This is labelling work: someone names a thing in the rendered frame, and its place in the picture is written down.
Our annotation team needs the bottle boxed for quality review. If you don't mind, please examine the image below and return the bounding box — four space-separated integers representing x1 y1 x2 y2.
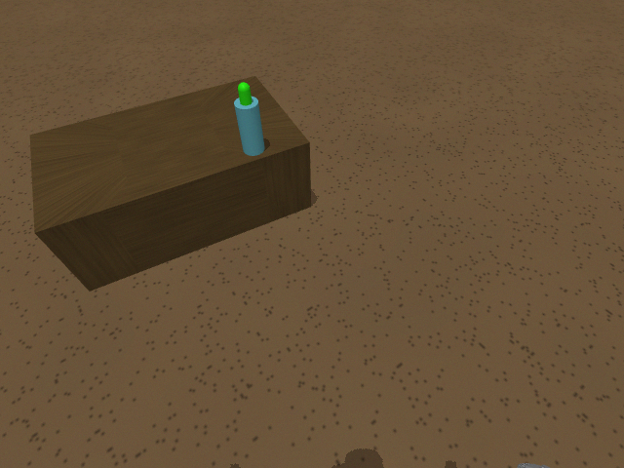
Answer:
234 82 265 156

